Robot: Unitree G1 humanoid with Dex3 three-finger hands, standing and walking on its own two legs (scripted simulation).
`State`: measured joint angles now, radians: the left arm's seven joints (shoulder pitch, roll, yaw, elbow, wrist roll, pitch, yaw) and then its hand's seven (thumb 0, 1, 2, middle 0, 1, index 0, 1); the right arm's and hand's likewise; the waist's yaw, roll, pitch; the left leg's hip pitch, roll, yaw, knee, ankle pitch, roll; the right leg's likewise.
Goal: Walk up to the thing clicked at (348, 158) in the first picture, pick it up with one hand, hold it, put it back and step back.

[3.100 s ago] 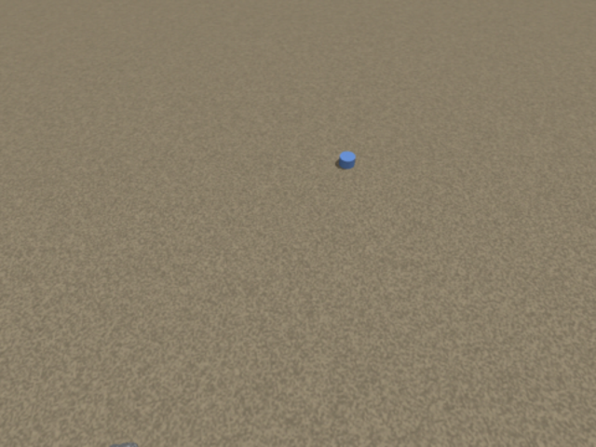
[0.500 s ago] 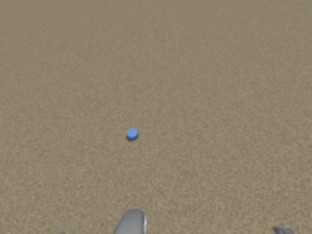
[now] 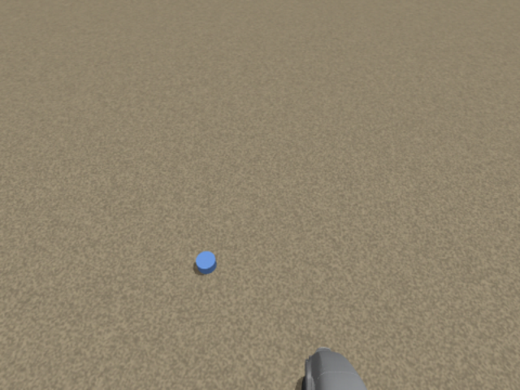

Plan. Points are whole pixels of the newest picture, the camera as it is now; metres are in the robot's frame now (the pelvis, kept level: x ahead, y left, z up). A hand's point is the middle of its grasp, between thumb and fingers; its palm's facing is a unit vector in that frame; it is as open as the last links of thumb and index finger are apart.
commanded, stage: walk up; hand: left
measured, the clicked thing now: (206, 262) +0.66 +0.23 -0.75
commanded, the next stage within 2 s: none
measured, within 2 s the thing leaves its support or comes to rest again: neither
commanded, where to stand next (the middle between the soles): +0.27 +0.00 m, yaw +1 degrees
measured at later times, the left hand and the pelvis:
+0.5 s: hand (120, 353) +0.18 +0.26 -0.12, palm faces +0.01 -0.91 -0.43, open 7.4 cm; pelvis +0.15 -0.02 +0.00, yaw +1 degrees
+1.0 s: hand (122, 321) +0.25 +0.28 -0.16, palm faces -0.01 -0.91 -0.42, open 7.4 cm; pelvis +0.22 +0.00 -0.02, yaw +1 degrees
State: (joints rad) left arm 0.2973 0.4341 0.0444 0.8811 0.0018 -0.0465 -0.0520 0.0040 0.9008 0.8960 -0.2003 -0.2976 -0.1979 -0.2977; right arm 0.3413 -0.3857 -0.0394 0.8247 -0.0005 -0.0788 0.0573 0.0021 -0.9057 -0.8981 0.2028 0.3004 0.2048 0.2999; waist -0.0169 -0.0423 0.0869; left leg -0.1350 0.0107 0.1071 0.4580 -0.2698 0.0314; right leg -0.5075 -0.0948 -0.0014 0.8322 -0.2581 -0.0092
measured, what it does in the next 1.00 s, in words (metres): walks ahead: right foot, then left foot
